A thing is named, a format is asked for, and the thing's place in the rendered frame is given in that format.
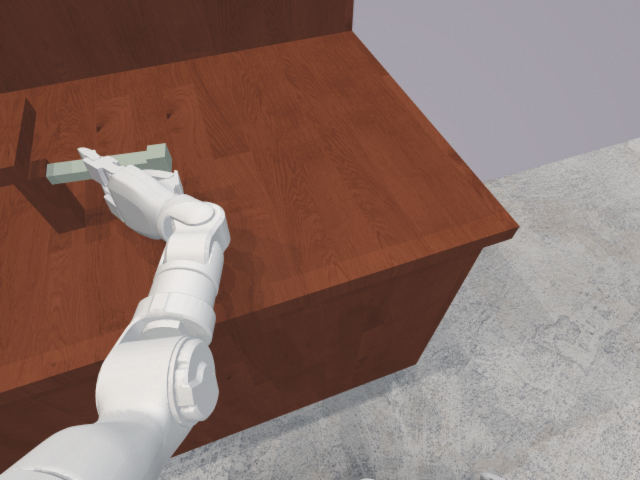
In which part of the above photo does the robot left upper arm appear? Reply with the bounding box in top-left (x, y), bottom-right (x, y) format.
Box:
top-left (0, 335), bottom-right (219, 480)

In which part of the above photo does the tap lever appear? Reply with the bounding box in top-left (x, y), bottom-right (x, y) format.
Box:
top-left (46, 143), bottom-right (172, 185)

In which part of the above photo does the counter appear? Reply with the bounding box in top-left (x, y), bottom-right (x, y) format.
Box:
top-left (0, 0), bottom-right (520, 475)

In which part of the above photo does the robot left hand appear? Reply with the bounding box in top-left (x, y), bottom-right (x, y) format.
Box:
top-left (77, 147), bottom-right (184, 240)

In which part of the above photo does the left robot forearm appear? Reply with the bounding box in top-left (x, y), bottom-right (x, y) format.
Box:
top-left (96, 194), bottom-right (230, 415)

